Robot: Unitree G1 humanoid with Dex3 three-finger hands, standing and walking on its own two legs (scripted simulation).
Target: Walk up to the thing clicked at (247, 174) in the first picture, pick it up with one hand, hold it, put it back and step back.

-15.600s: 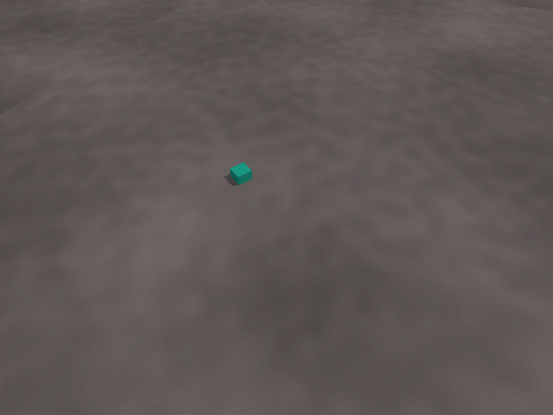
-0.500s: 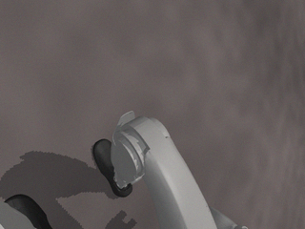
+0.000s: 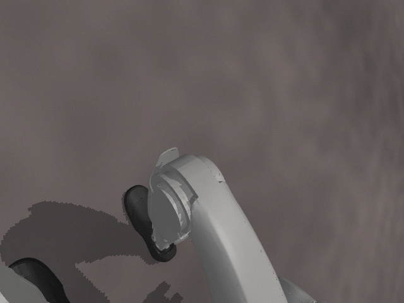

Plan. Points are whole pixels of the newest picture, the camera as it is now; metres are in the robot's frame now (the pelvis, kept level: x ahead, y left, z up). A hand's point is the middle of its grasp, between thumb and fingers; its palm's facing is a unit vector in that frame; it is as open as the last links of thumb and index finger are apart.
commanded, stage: close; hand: left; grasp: from above
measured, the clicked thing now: out of the picture +0.48 +0.37 -0.30
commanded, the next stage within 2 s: settle in 0.10 s
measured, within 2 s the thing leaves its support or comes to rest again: leaves its support in 0.54 s
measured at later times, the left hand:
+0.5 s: hand out of the picture +0.47 +0.37 -0.26, palm faces -0.19 -0.39 -0.90, open 10.9 cm
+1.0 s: hand out of the picture +0.46 +0.39 -0.18, palm faces -0.19 -0.38 -0.91, open 10.9 cm
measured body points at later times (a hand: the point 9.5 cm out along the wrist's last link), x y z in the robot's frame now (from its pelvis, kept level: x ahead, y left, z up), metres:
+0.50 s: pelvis +0.00 +0.00 +0.00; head +0.33 +0.11 +0.29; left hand +0.48 +0.38 -0.21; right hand +0.02 -0.24 -0.04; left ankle +0.06 +0.12 -0.29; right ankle +0.13 -0.11 -0.29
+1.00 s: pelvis +0.01 +0.00 +0.00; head +0.27 +0.11 +0.34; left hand +0.47 +0.40 -0.13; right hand +0.03 -0.25 -0.07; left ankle +0.06 +0.12 -0.29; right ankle +0.13 -0.11 -0.29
